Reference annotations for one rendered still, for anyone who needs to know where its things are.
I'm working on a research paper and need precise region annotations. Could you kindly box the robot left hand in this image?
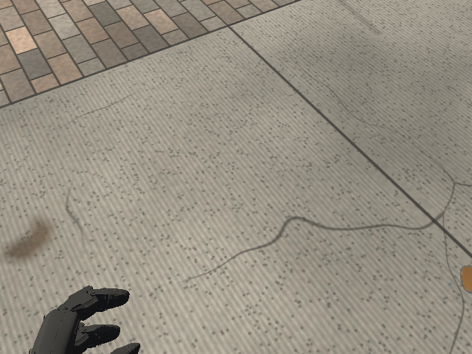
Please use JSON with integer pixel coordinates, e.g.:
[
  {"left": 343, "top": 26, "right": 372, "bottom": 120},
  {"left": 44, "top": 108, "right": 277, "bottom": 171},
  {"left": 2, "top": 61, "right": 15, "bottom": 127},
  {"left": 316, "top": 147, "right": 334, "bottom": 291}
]
[{"left": 29, "top": 285, "right": 140, "bottom": 354}]

